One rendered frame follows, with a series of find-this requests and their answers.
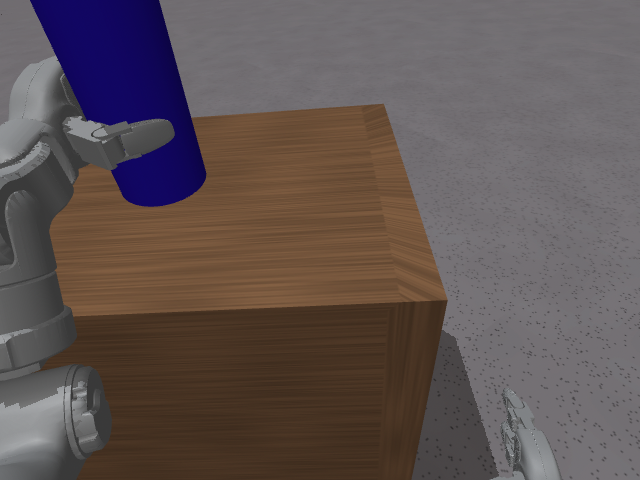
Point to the bottle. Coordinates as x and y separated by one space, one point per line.
118 59

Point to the left robot hand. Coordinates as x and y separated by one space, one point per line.
43 93

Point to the left robot arm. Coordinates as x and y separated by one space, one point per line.
51 421

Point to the right robot hand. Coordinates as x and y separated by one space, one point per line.
527 449

